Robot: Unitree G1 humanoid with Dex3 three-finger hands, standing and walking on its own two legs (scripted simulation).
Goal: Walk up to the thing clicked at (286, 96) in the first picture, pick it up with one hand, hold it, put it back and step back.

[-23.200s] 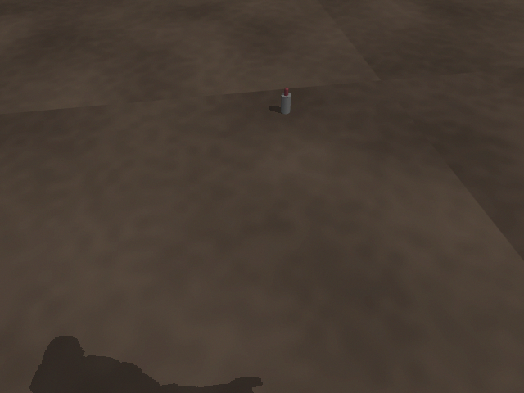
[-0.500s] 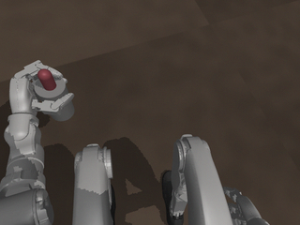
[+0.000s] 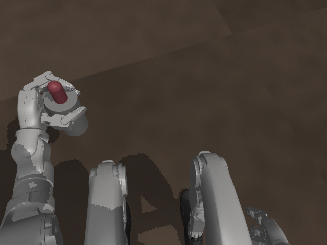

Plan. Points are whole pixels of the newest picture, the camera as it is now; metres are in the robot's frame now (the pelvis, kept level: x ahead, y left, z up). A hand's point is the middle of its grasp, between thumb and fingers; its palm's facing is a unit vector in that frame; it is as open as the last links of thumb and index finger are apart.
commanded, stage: lift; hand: left
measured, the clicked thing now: (66, 107) +0.44 +0.22 -0.04
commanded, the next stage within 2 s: hold in 1.82 s
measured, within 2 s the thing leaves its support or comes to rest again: neither
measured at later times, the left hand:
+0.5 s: hand (36, 81) +0.41 +0.20 +0.13, palm faces +0.05 -1.00 -0.06, open 7.7 cm
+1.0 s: hand out of the picture +0.40 +0.20 +0.28, palm faces +0.07 -1.00 -0.03, open 7.7 cm
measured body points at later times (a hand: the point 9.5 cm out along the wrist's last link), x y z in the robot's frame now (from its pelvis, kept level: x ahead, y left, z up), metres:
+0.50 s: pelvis +0.02 +0.00 +0.12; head +0.19 +0.02 +0.53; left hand +0.40 +0.25 +0.14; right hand +0.18 -0.26 -0.01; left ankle +0.08 +0.12 -0.36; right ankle +0.10 -0.13 -0.36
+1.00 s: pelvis +0.05 +0.01 +0.25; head +0.15 +0.03 +0.69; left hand +0.40 +0.25 +0.29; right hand +0.20 -0.24 +0.15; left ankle +0.08 +0.12 -0.36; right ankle +0.10 -0.13 -0.36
